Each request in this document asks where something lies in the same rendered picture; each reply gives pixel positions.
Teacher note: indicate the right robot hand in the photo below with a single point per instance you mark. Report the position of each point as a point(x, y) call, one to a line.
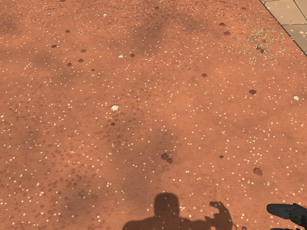
point(294, 212)

